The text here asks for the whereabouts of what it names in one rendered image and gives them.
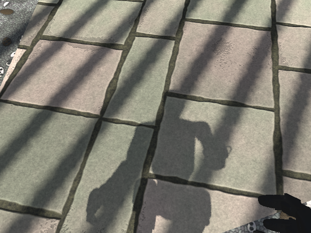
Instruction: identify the robot right hand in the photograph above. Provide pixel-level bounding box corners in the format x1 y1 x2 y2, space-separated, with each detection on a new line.
253 193 311 233

